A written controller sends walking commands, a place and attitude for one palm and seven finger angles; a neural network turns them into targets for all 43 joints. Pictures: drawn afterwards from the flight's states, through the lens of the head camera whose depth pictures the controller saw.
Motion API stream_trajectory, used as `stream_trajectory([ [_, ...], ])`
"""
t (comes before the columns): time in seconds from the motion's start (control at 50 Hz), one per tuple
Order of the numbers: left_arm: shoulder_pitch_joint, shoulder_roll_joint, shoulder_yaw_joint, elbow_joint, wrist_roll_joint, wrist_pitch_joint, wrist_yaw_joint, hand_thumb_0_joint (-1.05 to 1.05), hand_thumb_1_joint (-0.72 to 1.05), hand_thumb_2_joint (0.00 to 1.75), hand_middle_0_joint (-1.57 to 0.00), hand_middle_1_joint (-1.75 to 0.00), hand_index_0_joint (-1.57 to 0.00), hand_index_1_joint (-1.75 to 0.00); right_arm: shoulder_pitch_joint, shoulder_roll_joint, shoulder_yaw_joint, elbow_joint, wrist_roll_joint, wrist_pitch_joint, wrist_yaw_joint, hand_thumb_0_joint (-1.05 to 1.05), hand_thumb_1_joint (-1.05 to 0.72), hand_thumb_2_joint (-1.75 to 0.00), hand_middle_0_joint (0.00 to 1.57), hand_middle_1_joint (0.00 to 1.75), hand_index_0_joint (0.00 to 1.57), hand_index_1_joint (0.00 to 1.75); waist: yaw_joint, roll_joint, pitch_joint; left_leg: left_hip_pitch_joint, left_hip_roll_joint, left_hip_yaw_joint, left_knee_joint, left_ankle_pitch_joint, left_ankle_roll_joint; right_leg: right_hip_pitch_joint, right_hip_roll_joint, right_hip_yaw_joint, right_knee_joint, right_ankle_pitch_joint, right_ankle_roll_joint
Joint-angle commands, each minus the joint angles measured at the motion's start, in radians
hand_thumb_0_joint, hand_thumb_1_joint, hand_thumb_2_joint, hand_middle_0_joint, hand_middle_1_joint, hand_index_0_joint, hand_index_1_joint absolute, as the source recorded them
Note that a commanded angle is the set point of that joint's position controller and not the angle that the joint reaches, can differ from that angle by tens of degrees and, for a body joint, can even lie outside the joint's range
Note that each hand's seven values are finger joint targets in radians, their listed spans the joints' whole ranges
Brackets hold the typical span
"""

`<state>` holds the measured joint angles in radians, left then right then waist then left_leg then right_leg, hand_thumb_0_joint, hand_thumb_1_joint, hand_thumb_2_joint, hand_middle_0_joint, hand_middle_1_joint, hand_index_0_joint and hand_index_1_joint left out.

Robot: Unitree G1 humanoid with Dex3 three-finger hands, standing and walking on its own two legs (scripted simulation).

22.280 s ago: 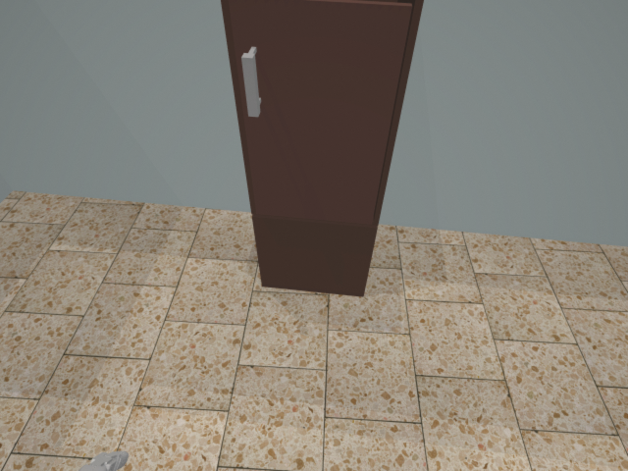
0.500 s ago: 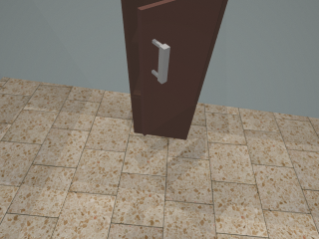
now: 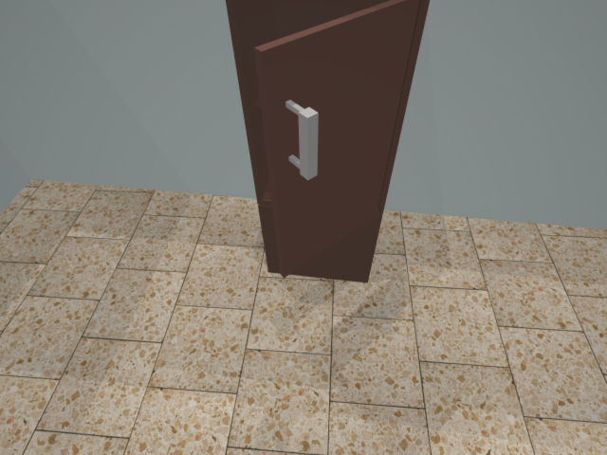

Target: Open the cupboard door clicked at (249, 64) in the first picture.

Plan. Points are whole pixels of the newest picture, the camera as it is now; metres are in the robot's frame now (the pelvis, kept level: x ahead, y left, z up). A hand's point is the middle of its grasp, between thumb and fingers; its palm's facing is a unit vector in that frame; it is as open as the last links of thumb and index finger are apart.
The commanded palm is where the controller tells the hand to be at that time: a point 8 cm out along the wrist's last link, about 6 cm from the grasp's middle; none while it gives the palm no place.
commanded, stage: let the arm hang, fingers relaxed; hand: left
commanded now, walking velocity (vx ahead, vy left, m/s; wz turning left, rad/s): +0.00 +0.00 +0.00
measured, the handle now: (300, 140) +0.60 +0.04 +0.09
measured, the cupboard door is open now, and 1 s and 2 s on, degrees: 47 47 47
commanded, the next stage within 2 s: look to check the result in 0.18 s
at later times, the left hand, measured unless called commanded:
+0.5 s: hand out of the picture +0.09 +0.22 -0.15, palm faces +0.01 -0.95 -0.33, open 7.4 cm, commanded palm none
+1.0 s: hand out of the picture +0.13 +0.20 -0.16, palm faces -0.01 -0.95 -0.31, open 7.4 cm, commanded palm none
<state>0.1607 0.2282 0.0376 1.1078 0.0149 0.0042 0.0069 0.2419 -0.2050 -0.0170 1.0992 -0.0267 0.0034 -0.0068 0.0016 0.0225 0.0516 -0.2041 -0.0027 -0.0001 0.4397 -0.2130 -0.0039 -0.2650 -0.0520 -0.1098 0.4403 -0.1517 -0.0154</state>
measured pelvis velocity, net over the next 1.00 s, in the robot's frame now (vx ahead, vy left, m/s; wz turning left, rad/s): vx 0.05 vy -0.02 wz -0.03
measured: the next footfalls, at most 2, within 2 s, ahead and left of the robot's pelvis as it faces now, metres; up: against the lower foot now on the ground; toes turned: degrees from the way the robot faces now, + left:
left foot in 1.80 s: +0.14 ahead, +0.09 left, +0.00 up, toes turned -26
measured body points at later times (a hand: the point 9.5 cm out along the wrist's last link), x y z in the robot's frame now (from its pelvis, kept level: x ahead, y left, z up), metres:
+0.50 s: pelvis +0.03 -0.02 +0.01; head +0.06 -0.04 +0.45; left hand +0.09 +0.27 -0.13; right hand +0.09 -0.29 -0.15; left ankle +0.02 +0.12 -0.74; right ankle +0.06 -0.11 -0.74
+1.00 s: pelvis +0.05 -0.02 +0.01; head +0.08 -0.03 +0.45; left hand +0.13 +0.25 -0.13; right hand +0.10 -0.30 -0.15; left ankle +0.02 +0.12 -0.74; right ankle +0.06 -0.11 -0.74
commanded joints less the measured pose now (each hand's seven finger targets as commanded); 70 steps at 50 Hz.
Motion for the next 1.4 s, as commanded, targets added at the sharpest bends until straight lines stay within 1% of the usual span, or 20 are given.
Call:
stream_trajectory([
  [0.0, 0.014, 0.17, 0.033, -0.03, 0.002, -0.023, 0.011, 0.0, 0.9, 0.9, -0.2, -0.3, -0.2, -0.3, 0.018, -0.153, -0.027, -0.034, 0.002, -0.015, -0.011, 0.0, -0.9, -0.9, 0.2, 0.3, 0.2, 0.3, 0.008, 0.015, -0.01, -0.085, 0.095, -0.094, -0.138, -0.022, 0.04, 0.098, -0.08, 0.115, -0.108, -0.133, -0.039],
  [0.18, -0.036, 0.198, 0.03, -0.024, -0.002, -0.035, 0.01, 0.0, 0.9, 0.9, -0.2, -0.3, -0.2, -0.3, -0.038, -0.189, -0.025, -0.027, 0.003, -0.018, -0.012, 0.0, -0.9, -0.9, 0.2, 0.3, 0.2, 0.3, -0.001, -0.007, -0.045, -0.007, 0.1, -0.076, -0.133, 0.102, 0.026, 0.138, -0.095, 0.117, -0.13, -0.014, -0.04],
  [0.3, -0.052, 0.22, 0.031, -0.024, -0.002, -0.039, 0.01, 0.0, 0.9, 0.9, -0.2, -0.3, -0.2, -0.3, -0.066, -0.213, -0.023, -0.026, 0.004, -0.015, -0.012, 0.0, -0.9, -0.9, 0.2, 0.3, 0.2, 0.3, -0.002, -0.011, -0.054, 0.022, 0.102, -0.065, -0.134, 0.104, 0.023, 0.145, -0.096, 0.123, -0.157, -0.016, -0.04],
  [0.38, -0.066, 0.23, 0.029, -0.021, -0.004, -0.04, 0.01, 0.0, 0.9, 0.9, -0.2, -0.3, -0.2, -0.3, -0.079, -0.23, -0.021, -0.023, 0.005, -0.017, -0.013, 0.0, -0.9, -0.9, 0.2, 0.3, 0.2, 0.3, -0.004, -0.023, -0.085, 0.042, 0.11, -0.066, -0.141, 0.145, 0.019, 0.182, -0.098, 0.116, -0.145, 0.074, -0.037],
  [0.68, -0.084, 0.255, 0.024, -0.019, -0.005, -0.042, 0.012, 0.0, 0.9, 0.9, -0.2, -0.3, -0.2, -0.3, -0.117, -0.258, -0.015, -0.02, 0.005, -0.013, -0.013, 0.0, -0.9, -0.9, 0.2, 0.3, 0.2, 0.3, -0.004, -0.022, -0.083, 0.077, 0.116, -0.056, -0.157, 0.174, 0.013, 0.204, -0.096, 0.118, -0.162, 0.153, -0.032],
  [0.86, -0.079, 0.252, 0.024, -0.021, -0.005, -0.042, 0.013, 0.0, 0.9, 0.9, -0.2, -0.3, -0.2, -0.3, -0.11, -0.252, -0.015, -0.018, 0.004, -0.013, -0.016, 0.0, -0.9, -0.9, 0.2, 0.3, 0.2, 0.3, -0.004, -0.026, -0.086, 0.098, 0.121, -0.043, -0.16, 0.183, 0.012, 0.207, -0.092, 0.126, -0.168, 0.188, -0.029],
  [0.88, -0.075, 0.238, 0.023, -0.024, -0.005, -0.037, 0.014, 0.0, 0.9, 0.9, -0.2, -0.3, -0.2, -0.3, -0.097, -0.236, -0.013, -0.017, 0.004, -0.01, -0.019, 0.0, -0.9, -0.9, 0.2, 0.3, 0.2, 0.3, -0.007, -0.032, -0.091, 0.1, 0.124, -0.031, -0.144, 0.186, 0.009, 0.202, -0.091, 0.134, -0.157, 0.218, -0.028],
  [0.92, -0.038, 0.166, 0.014, -0.02, -0.005, -0.017, 0.02, 0.0, 0.9, 0.9, -0.2, -0.3, -0.2, -0.3, -0.043, -0.149, -0.001, -0.01, 0.004, 0.005, -0.024, 0.0, -0.9, -0.9, 0.2, 0.3, 0.2, 0.3, -0.012, -0.037, -0.094, 0.092, 0.124, 0.006, -0.102, 0.18, -0.006, 0.193, -0.098, 0.144, -0.129, 0.282, -0.02],
  [1.0, -0.012, 0.187, 0.037, -0.047, 0.0, 0.008, 0.017, 0.0, 0.9, 0.9, -0.2, -0.3, -0.2, -0.3, -0.009, -0.156, -0.02, -0.037, 0.007, 0.019, -0.036, 0.0, -0.9, -0.9, 0.2, 0.3, 0.2, 0.3, -0.011, -0.061, -0.083, 0.053, 0.12, 0.059, -0.018, 0.106, -0.011, 0.155, -0.103, 0.197, -0.089, 0.307, -0.047],
  [1.08, -0.013, 0.189, 0.052, -0.09, 0.004, 0.024, 0.009, 0.0, 0.9, 0.9, -0.2, -0.3, -0.2, -0.3, 0.012, -0.154, -0.037, -0.074, 0.009, 0.023, -0.043, 0.0, -0.9, -0.9, 0.2, 0.3, 0.2, 0.3, -0.02, -0.083, -0.077, 0.049, 0.124, 0.076, 0.035, 0.06, -0.006, 0.086, -0.104, 0.238, -0.054, 0.286, -0.068],
  [1.12, -0.024, 0.169, 0.055, -0.114, 0.003, 0.031, 0.004, 0.0, 0.9, 0.9, -0.2, -0.3, -0.2, -0.3, 0.024, -0.156, -0.043, -0.086, 0.005, 0.021, -0.045, 0.0, -0.9, -0.9, 0.2, 0.3, 0.2, 0.3, -0.028, -0.013, -0.055, 0.062, 0.165, 0.04, -0.012, 0.052, 0.013, 0.007, -0.056, 0.22, -0.002, 0.207, -0.052],
  [1.16, -0.042, 0.128, 0.054, -0.149, 0.002, 0.038, -0.009, 0.0, 0.9, 0.9, -0.2, -0.3, -0.2, -0.3, 0.033, -0.198, -0.055, -0.101, -0.005, 0.016, -0.05, 0.0, -0.9, -0.9, 0.2, 0.3, 0.2, 0.3, -0.029, 0.136, -0.019, 0.066, 0.288, -0.074, -0.122, 0.074, 0.073, -0.097, 0.037, 0.131, 0.184, 0.048, -0.013],
  [1.18, -0.053, 0.109, 0.055, -0.167, 0.002, 0.043, -0.014, 0.0, 0.9, 0.9, -0.2, -0.3, -0.2, -0.3, 0.029, -0.211, -0.06, -0.108, -0.008, 0.011, -0.052, 0.0, -0.9, -0.9, 0.2, 0.3, 0.2, 0.3, -0.028, 0.225, -0.001, 0.063, 0.368, -0.13, -0.173, 0.16, 0.13, -0.151, 0.067, 0.095, 0.35, -0.224, 0.001],
  [1.2, -0.056, 0.109, 0.061, -0.178, 0.004, 0.051, -0.015, 0.0, 0.9, 0.9, -0.2, -0.3, -0.2, -0.3, 0.032, -0.203, -0.058, -0.114, -0.009, 0.006, -0.054, 0.0, -0.9, -0.9, 0.2, 0.3, 0.2, 0.3, -0.026, 0.23, 0.004, 0.06, 0.413, -0.157, -0.185, 0.229, 0.18, -0.192, 0.061, 0.119, 0.519, -0.362, 0.005],
  [1.24, -0.043, 0.093, 0.07, -0.19, 0.004, 0.054, -0.023, 0.0, 0.9, 0.9, -0.2, -0.3, -0.2, -0.3, 0.01, -0.189, -0.057, -0.134, -0.013, -0.003, -0.057, 0.0, -0.9, -0.9, 0.2, 0.3, 0.2, 0.3, -0.001, 0.172, 0.001, 0.076, 0.397, -0.09, -0.138, 0.354, 0.189, -0.233, 0.031, 0.148, 0.585, -0.367, 0.015],
  [1.3, -0.022, 0.057, 0.06, -0.195, 0.002, 0.038, -0.034, 0.0, 0.9, 0.9, -0.2, -0.3, -0.2, -0.3, -0.006, -0.199, -0.064, -0.147, -0.015, -0.004, -0.052, 0.0, -0.9, -0.9, 0.2, 0.3, 0.2, 0.3, 0.004, 0.148, -0.033, 0.114, 0.348, 0.023, -0.043, 0.447, 0.13, -0.123, 0.027, 0.071, 0.37, -0.33, 0.011],
  [1.32, -0.003, 0.06, 0.061, -0.196, 0.0, 0.035, -0.035, 0.0, 0.9, 0.9, -0.2, -0.3, -0.2, -0.3, 0.004, -0.206, -0.07, -0.145, -0.015, -0.002, -0.05, 0.0, -0.9, -0.9, 0.2, 0.3, 0.2, 0.3, 0.006, 0.154, -0.047, 0.102, 0.338, 0.041, -0.007, 0.439, 0.108, -0.07, 0.036, 0.057, 0.283, -0.281, 0.01],
  [1.34, 0.036, 0.067, 0.067, -0.186, 0.001, 0.031, -0.034, 0.0, 0.9, 0.9, -0.2, -0.3, -0.2, -0.3, 0.005, -0.207, -0.073, -0.146, -0.01, 0.0, -0.048, 0.0, -0.9, -0.9, 0.2, 0.3, 0.2, 0.3, 0.023, 0.121, -0.063, 0.08, 0.313, 0.072, 0.056, 0.394, 0.078, 0.009, 0.048, 0.043, 0.175, -0.178, 0.007],
  [1.36, 0.114, 0.103, 0.078, -0.166, 0.003, 0.022, -0.03, 0.0, 0.9, 0.9, -0.2, -0.3, -0.2, -0.3, -0.009, -0.202, -0.076, -0.157, 0.001, 0.003, -0.046, 0.0, -0.9, -0.9, 0.2, 0.3, 0.2, 0.3, 0.063, 0.029, -0.096, 0.009, 0.265, 0.111, 0.199, 0.29, 0.031, 0.145, 0.029, 0.079, 0.009, 0.027, -0.008],
  [1.38, 0.174, 0.229, 0.104, -0.154, 0.018, 0.008, -0.011, 0.0, 0.9, 0.9, -0.2, -0.3, -0.2, -0.3, -0.019, -0.124, -0.07, -0.196, 0.018, 0.007, -0.038, 0.0, -0.9, -0.9, 0.2, 0.3, 0.2, 0.3, 0.081, -0.329, -0.106, -0.243, 0.108, 0.195, 0.455, -0.144, -0.041, 0.284, -0.229, 0.482, -0.136, 0.328, -0.095],
])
